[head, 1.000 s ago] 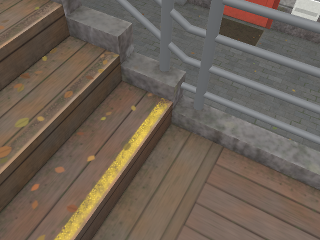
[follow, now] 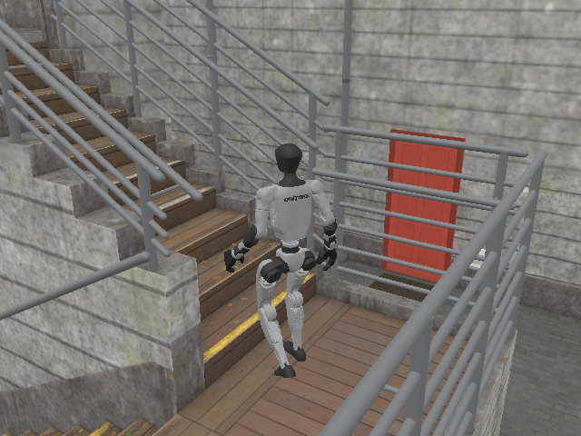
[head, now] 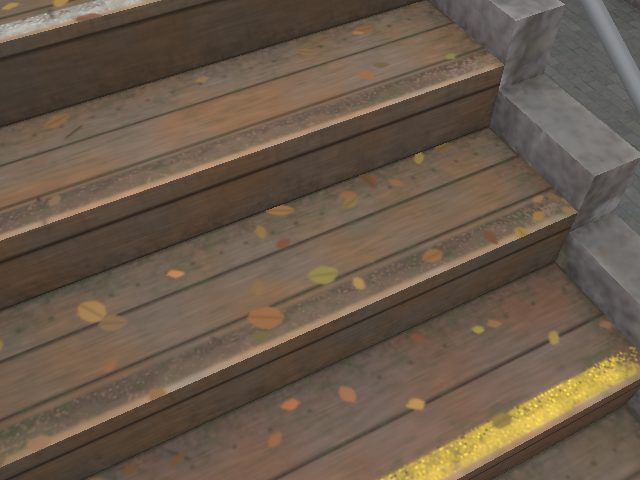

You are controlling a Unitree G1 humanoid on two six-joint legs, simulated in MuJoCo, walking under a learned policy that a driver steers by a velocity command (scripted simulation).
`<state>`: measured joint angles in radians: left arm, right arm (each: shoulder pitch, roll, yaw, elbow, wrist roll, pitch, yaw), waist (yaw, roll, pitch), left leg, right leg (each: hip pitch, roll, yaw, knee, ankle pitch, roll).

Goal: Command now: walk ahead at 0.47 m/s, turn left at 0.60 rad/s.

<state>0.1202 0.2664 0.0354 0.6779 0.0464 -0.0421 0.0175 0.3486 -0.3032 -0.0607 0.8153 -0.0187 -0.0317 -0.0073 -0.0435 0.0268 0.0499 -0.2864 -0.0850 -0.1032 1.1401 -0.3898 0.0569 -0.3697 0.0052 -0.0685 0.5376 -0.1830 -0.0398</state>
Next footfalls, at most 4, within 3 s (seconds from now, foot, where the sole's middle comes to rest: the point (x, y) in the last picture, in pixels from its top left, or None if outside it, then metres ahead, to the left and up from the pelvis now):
0.50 left None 0.38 0.23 -0.61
0.98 right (215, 294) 0.70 0.21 -0.44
1.42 left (14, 178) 0.86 0.55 -0.28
1.96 right None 1.21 0.38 -0.12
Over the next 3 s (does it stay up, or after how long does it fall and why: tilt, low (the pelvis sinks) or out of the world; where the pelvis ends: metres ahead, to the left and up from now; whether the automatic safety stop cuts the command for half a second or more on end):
stays up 1.34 0.51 0.80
